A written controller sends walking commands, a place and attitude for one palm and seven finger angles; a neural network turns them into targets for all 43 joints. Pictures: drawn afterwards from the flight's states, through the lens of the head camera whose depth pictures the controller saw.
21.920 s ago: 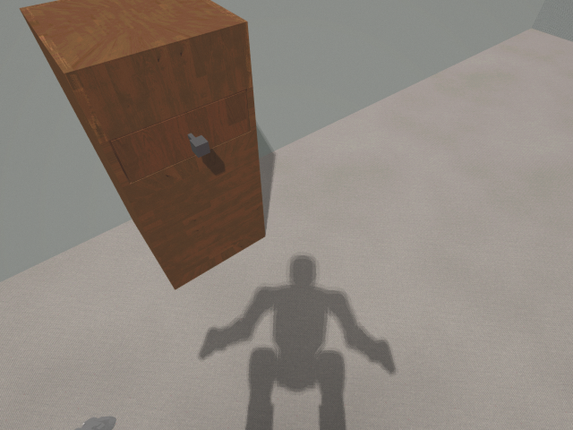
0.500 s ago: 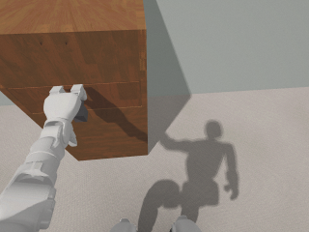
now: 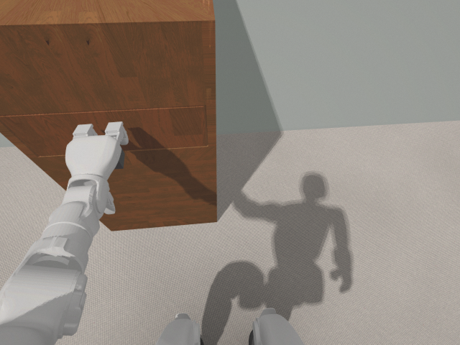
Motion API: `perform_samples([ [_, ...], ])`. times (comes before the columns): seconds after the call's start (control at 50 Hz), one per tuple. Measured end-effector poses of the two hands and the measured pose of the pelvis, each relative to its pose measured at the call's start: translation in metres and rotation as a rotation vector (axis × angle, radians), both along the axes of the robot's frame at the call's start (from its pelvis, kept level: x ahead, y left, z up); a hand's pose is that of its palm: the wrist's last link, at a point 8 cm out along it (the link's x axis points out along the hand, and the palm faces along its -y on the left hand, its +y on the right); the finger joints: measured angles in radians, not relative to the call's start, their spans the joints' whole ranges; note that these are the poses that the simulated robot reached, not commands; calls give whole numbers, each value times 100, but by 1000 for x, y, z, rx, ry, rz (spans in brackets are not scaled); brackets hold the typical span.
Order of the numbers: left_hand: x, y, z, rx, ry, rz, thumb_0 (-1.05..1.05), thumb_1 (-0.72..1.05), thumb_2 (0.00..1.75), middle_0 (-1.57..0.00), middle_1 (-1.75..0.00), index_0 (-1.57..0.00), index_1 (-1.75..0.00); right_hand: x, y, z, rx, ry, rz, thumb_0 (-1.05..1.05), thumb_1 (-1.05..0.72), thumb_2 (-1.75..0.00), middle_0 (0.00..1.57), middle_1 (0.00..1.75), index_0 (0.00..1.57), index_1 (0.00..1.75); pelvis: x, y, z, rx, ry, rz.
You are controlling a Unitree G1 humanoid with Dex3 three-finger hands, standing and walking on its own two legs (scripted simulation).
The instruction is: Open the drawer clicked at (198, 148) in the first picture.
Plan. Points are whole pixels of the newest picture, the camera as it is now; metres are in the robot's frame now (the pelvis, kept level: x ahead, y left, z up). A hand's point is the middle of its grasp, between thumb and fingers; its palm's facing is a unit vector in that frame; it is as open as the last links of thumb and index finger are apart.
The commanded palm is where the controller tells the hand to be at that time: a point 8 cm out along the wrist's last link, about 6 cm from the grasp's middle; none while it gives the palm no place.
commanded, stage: lower the fingers behind the handle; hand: left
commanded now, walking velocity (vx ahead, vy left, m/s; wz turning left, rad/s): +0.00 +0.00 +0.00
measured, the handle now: (113, 149) +0.50 +0.23 -0.05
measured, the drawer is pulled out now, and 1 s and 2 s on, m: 0.00 0.00 0.01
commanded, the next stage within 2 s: close the thumb around the handle in 0.84 s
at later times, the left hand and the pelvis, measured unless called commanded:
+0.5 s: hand (111, 172) +0.46 +0.23 -0.06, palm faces -0.05 -0.01 -1.00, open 13.9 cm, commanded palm +0.44 +0.23 -0.01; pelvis -0.01 +0.00 -0.02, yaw +0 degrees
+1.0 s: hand (111, 174) +0.45 +0.23 -0.06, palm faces -0.05 -0.03 -1.00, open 13.9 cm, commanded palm +0.43 +0.23 -0.01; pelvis -0.01 +0.00 -0.02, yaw +0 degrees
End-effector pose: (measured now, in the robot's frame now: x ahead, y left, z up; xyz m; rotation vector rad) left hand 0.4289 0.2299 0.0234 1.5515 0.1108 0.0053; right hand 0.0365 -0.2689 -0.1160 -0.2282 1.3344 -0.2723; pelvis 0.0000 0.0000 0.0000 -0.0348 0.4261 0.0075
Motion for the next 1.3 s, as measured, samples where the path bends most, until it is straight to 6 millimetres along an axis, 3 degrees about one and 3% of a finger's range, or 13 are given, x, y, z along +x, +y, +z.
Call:
perform_samples([
  [0.34, 2, 0, -27, 0, 2, -1, 0, -49, 30, -32, -120, -32, -120, -20, -5, -18, -10, 54, 0, 0, -90, -90, 20, 30, 21, 30, -7, -4, -18, -2, 48, 1],
  [0.56, 10, -1, -31, 8, -9, 19, 0, -49, 30, -32, -120, -31, -120, -20, -6, -26, -10, 56, 2, 0, -90, -90, 20, 30, 21, 30, -9, -5, -25, -4, 66, -1],
  [1.0, 4, 1, -30, -8, -18, 5, 0, -48, 30, -32, -120, -30, -120, -10, -4, -24, -8, 35, 12, 0, -90, -90, 20, 30, 21, 30, -7, -3, -23, -5, 56, -2],
  [1.12, 4, 1, -29, -5, -11, 7, 0, -35, 36, -33, -122, -30, -122, -9, -3, -23, -7, 31, 10, 0, -90, -90, 20, 30, 21, 30, -6, -2, -22, -5, 53, -3],
  [1.3, 3, 2, -28, -7, -11, 1, 0, 5, 53, -36, -126, -33, -126, -11, -2, -22, -7, 35, 7, 0, -90, -90, 20, 30, 21, 30, -6, -1, -21, -5, 51, -5],
])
